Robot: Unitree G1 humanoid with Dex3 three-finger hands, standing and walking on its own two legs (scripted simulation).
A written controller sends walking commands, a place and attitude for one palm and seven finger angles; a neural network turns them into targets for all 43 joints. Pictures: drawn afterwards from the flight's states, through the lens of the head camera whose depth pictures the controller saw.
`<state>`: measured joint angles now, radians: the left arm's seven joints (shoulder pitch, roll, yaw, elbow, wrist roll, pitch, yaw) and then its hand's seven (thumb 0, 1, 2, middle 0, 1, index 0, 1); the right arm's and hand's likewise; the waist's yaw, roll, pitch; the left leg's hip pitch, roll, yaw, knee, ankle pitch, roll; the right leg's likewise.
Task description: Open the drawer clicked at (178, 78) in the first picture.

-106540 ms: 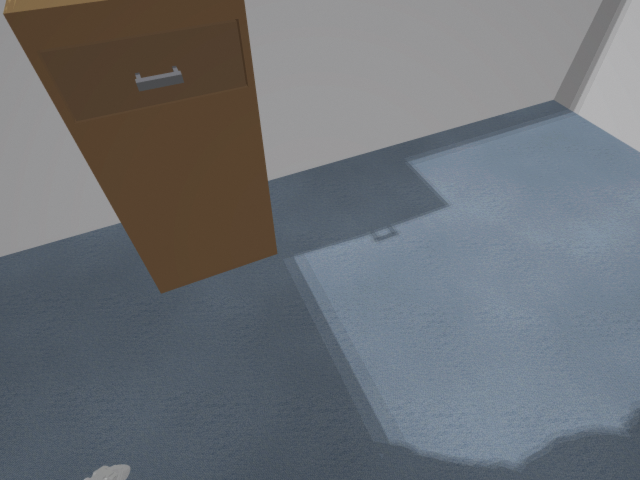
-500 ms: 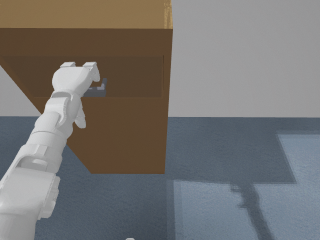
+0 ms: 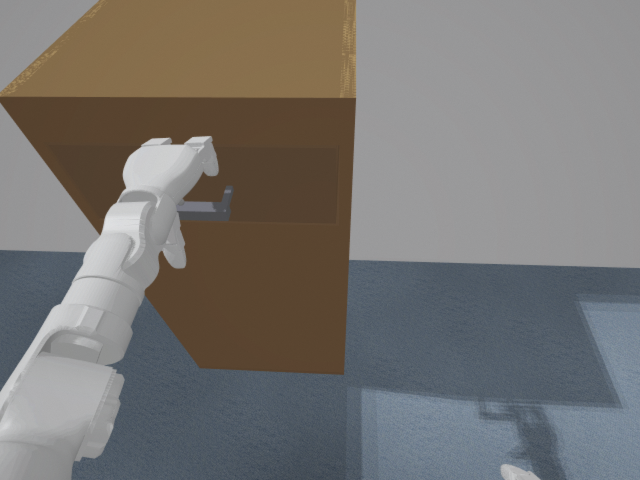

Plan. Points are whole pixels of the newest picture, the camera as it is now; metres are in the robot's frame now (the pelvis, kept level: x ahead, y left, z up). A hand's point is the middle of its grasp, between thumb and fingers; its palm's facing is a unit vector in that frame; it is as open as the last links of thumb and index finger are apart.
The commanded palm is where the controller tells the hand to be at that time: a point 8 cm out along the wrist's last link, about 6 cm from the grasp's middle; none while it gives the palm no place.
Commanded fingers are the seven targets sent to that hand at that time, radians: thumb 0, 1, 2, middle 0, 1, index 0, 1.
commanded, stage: re-aim the fingers above the handle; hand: left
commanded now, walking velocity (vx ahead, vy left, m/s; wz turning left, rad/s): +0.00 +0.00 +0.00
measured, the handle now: (198, 201) +0.50 +0.20 +0.05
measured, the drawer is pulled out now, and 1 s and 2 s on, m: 0.00 0.00 0.00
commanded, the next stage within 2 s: none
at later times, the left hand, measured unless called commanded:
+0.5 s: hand (188, 204) +0.44 +0.18 +0.11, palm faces -0.04 -0.04 -1.00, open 13.8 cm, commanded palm +0.42 +0.20 +0.17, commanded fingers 0.00 -0.50 0.30 -0.30 -1.20 -0.30 -1.20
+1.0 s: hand (189, 197) +0.45 +0.19 +0.11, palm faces +0.00 -0.03 -1.00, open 13.8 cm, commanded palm +0.44 +0.21 +0.17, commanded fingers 0.00 -0.50 0.30 -0.30 -1.20 -0.30 -1.20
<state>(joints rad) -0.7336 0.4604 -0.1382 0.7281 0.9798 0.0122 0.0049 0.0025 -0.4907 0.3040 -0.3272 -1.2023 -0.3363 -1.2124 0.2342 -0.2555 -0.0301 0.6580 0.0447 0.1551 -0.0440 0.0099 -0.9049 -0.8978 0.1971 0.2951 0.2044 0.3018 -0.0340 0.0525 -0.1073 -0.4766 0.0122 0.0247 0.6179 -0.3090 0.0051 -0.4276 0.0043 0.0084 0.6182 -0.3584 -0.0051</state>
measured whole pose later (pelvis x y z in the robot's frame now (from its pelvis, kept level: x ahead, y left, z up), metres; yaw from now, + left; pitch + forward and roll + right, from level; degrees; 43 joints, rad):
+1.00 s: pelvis -0.01 +0.00 +0.00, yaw +0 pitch +10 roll +0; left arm -0.77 0.46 -0.11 0.79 1.01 -0.04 0.08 0.00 -0.49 0.30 -0.32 -1.20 -0.32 -1.20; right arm 0.27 -0.26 -0.04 0.69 0.04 0.14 -0.04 0.01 -0.91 -0.90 0.20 0.29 0.20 0.30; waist -0.05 0.05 -0.10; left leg -0.51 0.02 0.03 0.63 -0.30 0.00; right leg -0.47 0.01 0.02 0.64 -0.35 -0.01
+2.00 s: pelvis -0.03 +0.00 +0.00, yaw -1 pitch +11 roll +0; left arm -0.86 0.54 -0.05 0.93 1.04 -0.13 0.10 0.00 -0.49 0.30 -0.37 -1.24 -0.36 -1.23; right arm 0.29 -0.27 -0.01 0.68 0.05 0.12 -0.08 0.01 -0.90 -0.90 0.20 0.30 0.20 0.30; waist -0.10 0.04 -0.10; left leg -0.57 0.03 0.04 0.64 -0.28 0.00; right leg -0.53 0.02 0.02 0.65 -0.32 -0.01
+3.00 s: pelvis -0.06 +0.01 -0.02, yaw -1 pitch +14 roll -1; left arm -1.00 0.54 -0.11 1.08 1.07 -0.04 0.17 0.00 -0.49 0.30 -0.34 -1.25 -0.31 -1.33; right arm 0.34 -0.28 0.01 0.64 0.05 0.12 -0.08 0.01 -0.90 -0.90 0.20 0.30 0.21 0.30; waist -0.13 0.02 -0.12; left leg -0.73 0.03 0.04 0.76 -0.28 0.02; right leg -0.69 0.02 0.02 0.76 -0.32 0.01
